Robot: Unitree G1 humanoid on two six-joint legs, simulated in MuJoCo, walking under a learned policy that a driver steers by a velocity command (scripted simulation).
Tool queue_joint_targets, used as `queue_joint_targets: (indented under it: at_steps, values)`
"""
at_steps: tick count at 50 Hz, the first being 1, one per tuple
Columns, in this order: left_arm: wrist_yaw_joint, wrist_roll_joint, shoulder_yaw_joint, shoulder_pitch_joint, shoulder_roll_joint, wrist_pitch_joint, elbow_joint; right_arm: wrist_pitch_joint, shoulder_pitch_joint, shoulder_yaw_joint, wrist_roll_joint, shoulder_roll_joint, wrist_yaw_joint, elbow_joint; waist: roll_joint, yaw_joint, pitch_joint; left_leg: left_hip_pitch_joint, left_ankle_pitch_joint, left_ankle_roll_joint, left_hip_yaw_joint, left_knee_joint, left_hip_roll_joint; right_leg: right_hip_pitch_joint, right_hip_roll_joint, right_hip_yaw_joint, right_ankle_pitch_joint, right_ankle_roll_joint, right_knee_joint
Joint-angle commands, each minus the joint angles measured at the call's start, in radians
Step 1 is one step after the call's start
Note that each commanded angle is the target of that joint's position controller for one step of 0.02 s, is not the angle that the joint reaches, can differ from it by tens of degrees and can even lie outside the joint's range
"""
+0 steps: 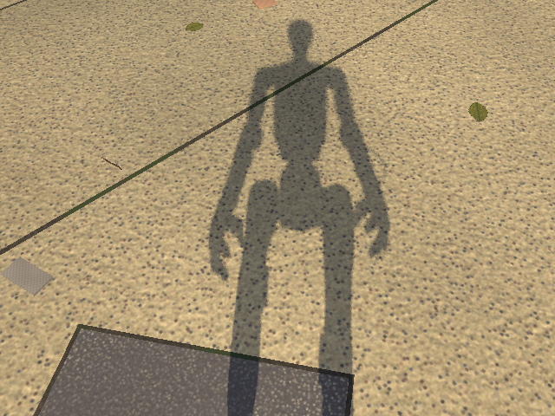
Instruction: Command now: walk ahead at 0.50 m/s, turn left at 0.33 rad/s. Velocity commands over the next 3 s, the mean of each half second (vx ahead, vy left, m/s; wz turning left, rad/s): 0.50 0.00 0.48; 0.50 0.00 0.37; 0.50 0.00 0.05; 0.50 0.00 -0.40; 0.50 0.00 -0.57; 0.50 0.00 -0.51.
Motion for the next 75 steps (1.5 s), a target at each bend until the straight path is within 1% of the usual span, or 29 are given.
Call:
queue_joint_targets:
  at_steps: [1, 9, 14, 15, 16, 17, 18, 20, 21, 23, 27, 37, 39, 42, 43, 44, 45, 46, 47, 49, 53, 64, 67, 69, 70, 71, 72, 73, 75]
  values:
    - [0.005, 0.001, 0.008, 0.039, 0.085, -0.021, -0.040, 0.012, -0.007, -0.002, 0.003, -0.023, 0.012, -0.048, -0.078, -0.014, 0.053, -0.088, 0.116, -0.013, 0.011, -0.064, 0.022, -0.029, -0.281, 0.135, 0.274, -0.047, -0.179]
    - [0.029, 0.001, 0.003, 0.148, 0.105, -0.011, -0.013, 0.002, -0.244, 0.017, 0.003, -0.008, 0.024, -0.152, -0.096, 0.043, 0.074, -0.057, 0.181, 0.026, 0.160, -0.442, -0.032, 0.165, -0.306, -0.016, 0.556, -0.017, -0.108]
    - [0.042, 0.010, 0.022, 0.097, 0.169, 0.018, -0.034, -0.002, -0.007, -0.021, -0.006, -0.076, 0.014, -0.098, -0.146, -0.079, -0.080, 0.243, -0.029, 0.138, 0.213, -0.515, -0.168, 0.227, -0.336, -0.079, 1.011, -0.012, 0.338]
    - [0.035, 0.005, 0.025, 0.073, 0.179, 0.022, -0.052, -0.009, 0.129, -0.042, -0.017, -0.116, 0.008, -0.059, -0.110, -0.149, -0.147, 0.446, -0.006, 0.176, 0.154, -0.607, -0.158, 0.105, -0.319, -0.093, 0.840, 0.009, 0.571]
    - [0.023, -0.013, 0.014, 0.075, 0.124, 0.020, -0.104, -0.009, 0.216, -0.075, -0.027, -0.222, -0.005, -0.055, 0.038, -0.166, -0.250, 0.719, -0.082, 0.274, -0.195, -0.637, 0.093, -0.203, -0.238, -0.104, 0.335, 0.048, 0.931]
    - [0.004, -0.018, 0.012, 0.052, 0.098, 0.011, -0.173, 0.001, 0.174, -0.085, -0.009, -0.276, -0.002, -0.073, 0.166, -0.101, -0.303, 0.873, 0.003, 0.408, -0.716, -0.787, 0.287, -0.537, -0.019, 0.059, -0.363, 0.083, 1.199]
    - [-0.001, -0.004, 0.018, -0.070, 0.135, 0.001, -0.196, 0.010, 0.147, -0.078, 0.012, -0.248, -0.007, -0.067, 0.009, -0.107, -0.190, 0.803, -0.013, 0.360, -0.586, -0.818, 0.246, -0.653, -0.102, 0.195, -0.257, 0.068, 1.184]
    - [-0.002, -0.008, 0.015, -0.079, 0.126, -0.013, -0.200, 0.004, 0.049, -0.054, 0.017, -0.159, -0.014, -0.077, -0.093, -0.025, -0.035, 0.564, 0.154, 0.266, -0.384, -0.860, 0.173, -0.590, -0.170, 0.188, -0.123, 0.069, 1.008]
    - [0.000, 0.011, 0.015, -0.058, 0.118, 0.004, -0.197, -0.002, 0.022, -0.045, 0.027, -0.136, -0.018, -0.084, -0.103, 0.010, -0.019, 0.488, 0.229, 0.236, -0.309, -0.874, 0.128, -0.532, -0.185, 0.187, -0.109, 0.083, 0.956]
    - [-0.005, 0.032, 0.012, -0.039, 0.101, 0.043, -0.206, -0.025, 0.037, -0.039, 0.034, -0.134, -0.020, -0.082, -0.047, 0.035, -0.034, 0.425, 0.376, 0.236, -0.251, -0.874, 0.086, -0.464, -0.194, 0.183, -0.121, 0.117, 0.886]
    - [-0.018, 0.031, 0.011, -0.178, 0.106, 0.070, -0.267, -0.034, 0.124, -0.046, 0.034, -0.176, -0.021, -0.077, -0.014, 0.002, -0.014, 0.426, 0.422, 0.189, -0.211, -0.888, 0.026, -0.545, -0.192, 0.148, 0.007, 0.156, 0.734]
    - [-0.037, 0.016, -0.017, -0.482, 0.103, 0.055, -0.395, -0.029, 0.298, -0.031, 0.018, -0.160, -0.036, -0.069, 0.040, -0.111, 0.013, 0.656, 0.539, 0.137, -0.255, -0.840, 0.042, -0.610, -0.116, 0.120, 0.185, 0.115, 0.355]
    - [-0.037, 0.012, -0.018, -0.464, 0.116, 0.045, -0.403, -0.034, 0.284, -0.030, 0.013, -0.173, -0.043, -0.070, 0.050, -0.088, 0.016, 0.667, 0.613, 0.121, -0.258, -0.820, 0.066, -0.519, -0.099, 0.122, 0.166, 0.079, 0.281]
    - [-0.013, 0.005, 0.010, -0.186, 0.180, 0.029, -0.322, -0.045, 0.218, -0.035, 0.009, -0.213, -0.039, -0.076, 0.045, 0.045, -0.098, 0.647, 0.919, 0.070, -0.210, -0.564, 0.035, -0.164, -0.025, 0.101, 0.084, 0.015, 0.188]
    - [0.001, 0.015, 0.021, -0.038, 0.207, 0.018, -0.288, -0.049, 0.207, -0.031, 0.014, -0.202, -0.032, -0.083, 0.016, 0.115, -0.184, 0.533, 0.769, 0.058, -0.184, -0.364, -0.003, 0.060, -0.101, 0.167, 0.102, -0.016, 0.166]
    - [0.015, 0.041, 0.039, 0.088, 0.296, 0.016, -0.283, -0.054, 0.264, -0.011, 0.035, -0.119, -0.025, -0.116, -0.138, 0.118, -0.332, 0.318, 0.354, 0.031, -0.121, -0.051, -0.097, 0.314, -0.357, 0.497, 0.003, -0.088, 0.169]
    - [0.001, 0.025, 0.055, 0.077, 0.319, 0.034, -0.256, -0.047, 0.376, -0.016, 0.053, -0.122, -0.026, -0.098, -0.340, 0.054, -0.390, 0.105, -0.298, 0.007, -0.067, 0.196, -0.237, 0.392, -0.511, 0.909, 0.023, -0.209, 0.027]
    - [-0.011, 0.002, 0.038, -0.030, 0.233, 0.043, -0.281, -0.037, 0.313, -0.020, 0.014, -0.170, -0.032, -0.088, -0.146, 0.023, -0.218, 0.016, -0.234, 0.015, -0.104, 0.254, -0.156, 0.242, -0.471, 0.846, -0.109, -0.196, -0.007]
    - [-0.015, -0.003, 0.021, -0.102, 0.163, 0.040, -0.291, -0.037, 0.210, -0.016, 0.004, -0.158, -0.023, -0.105, -0.047, 0.022, -0.096, 0.005, -0.163, 0.012, -0.099, 0.212, -0.119, 0.104, -0.424, 0.687, -0.108, -0.174, -0.029]
    - [-0.013, 0.005, 0.004, -0.113, 0.121, 0.028, -0.261, -0.027, 0.133, -0.010, -0.005, -0.129, -0.007, -0.134, -0.048, -0.010, -0.005, 0.040, -0.112, 0.011, -0.080, 0.095, -0.060, -0.044, -0.313, 0.484, 0.036, -0.103, -0.087]
    - [-0.019, -0.009, 0.009, -0.037, 0.144, -0.002, -0.207, -0.004, 0.141, 0.000, -0.014, -0.102, 0.009, -0.131, -0.108, -0.034, -0.030, 0.037, -0.072, -0.018, -0.027, 0.016, -0.034, -0.053, -0.285, 0.367, 0.202, -0.118, -0.130]
    - [-0.013, -0.008, 0.010, 0.127, 0.173, 0.007, -0.129, -0.013, -0.257, 0.033, 0.002, -0.074, 0.019, -0.255, -0.112, 0.058, 0.024, 0.012, 0.164, -0.042, 0.092, -0.481, -0.024, 0.082, -0.268, 0.230, 0.399, -0.080, -0.125]
    - [-0.004, -0.002, 0.013, 0.117, 0.189, 0.015, -0.117, -0.021, -0.241, 0.025, 0.000, -0.095, 0.011, -0.257, -0.118, 0.031, 0.017, 0.084, 0.069, -0.003, 0.095, -0.548, -0.052, 0.146, -0.302, 0.234, 0.535, -0.066, -0.046]
    - [-0.001, -0.005, 0.013, 0.097, 0.194, 0.023, -0.112, -0.034, -0.050, 0.008, -0.011, -0.119, -0.003, -0.192, -0.091, -0.057, -0.079, 0.335, 0.064, 0.038, 0.117, -0.653, -0.107, 0.134, -0.263, 0.187, 0.712, -0.036, 0.187]
    - [-0.001, -0.010, 0.004, 0.090, 0.174, 0.023, -0.127, -0.045, 0.117, -0.010, -0.028, -0.168, -0.014, -0.144, -0.051, -0.119, -0.184, 0.580, 0.056, 0.078, 0.027, -0.656, -0.022, -0.004, -0.221, 0.153, 0.566, -0.015, 0.396]
    - [-0.007, -0.037, -0.020, 0.135, 0.084, 0.021, -0.176, -0.048, 0.237, -0.035, -0.050, -0.270, -0.026, -0.135, 0.132, -0.124, -0.318, 0.861, -0.056, 0.168, -0.371, -0.704, 0.270, -0.313, -0.104, 0.081, 0.103, 0.031, 0.744]
    - [-0.004, -0.024, -0.001, 0.172, 0.136, 0.027, -0.163, -0.031, 0.226, -0.045, -0.008, -0.285, -0.018, -0.124, 0.197, -0.101, -0.346, 0.868, -0.051, 0.241, -0.645, -0.817, 0.362, -0.483, -0.014, 0.147, -0.343, 0.028, 0.923]
    - [-0.001, -0.007, 0.011, 0.104, 0.172, 0.035, -0.163, -0.025, 0.132, -0.030, 0.010, -0.216, -0.013, -0.136, 0.069, -0.066, -0.186, 0.741, -0.108, 0.211, -0.492, -0.822, 0.311, -0.543, -0.083, 0.209, -0.276, 0.016, 0.968]
    - [-0.013, -0.010, 0.003, 0.040, 0.125, 0.037, -0.167, -0.039, 0.017, -0.003, 0.008, -0.116, -0.009, -0.148, 0.019, -0.017, -0.038, 0.508, -0.045, 0.134, -0.265, -0.911, 0.215, -0.489, -0.146, 0.215, -0.149, 0.018, 0.866]
Next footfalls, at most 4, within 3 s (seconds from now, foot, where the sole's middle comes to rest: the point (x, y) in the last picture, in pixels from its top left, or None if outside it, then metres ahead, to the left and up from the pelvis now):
0.30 left None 0.31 0.11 -0.78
0.86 right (261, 347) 0.67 0.09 -0.78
1.40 left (153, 298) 0.82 0.39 -0.78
1.96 right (185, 210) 1.14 0.34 -0.78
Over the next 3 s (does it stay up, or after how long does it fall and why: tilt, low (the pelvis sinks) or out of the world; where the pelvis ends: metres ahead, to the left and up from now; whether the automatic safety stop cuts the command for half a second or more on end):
stays up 1.52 0.37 -0.02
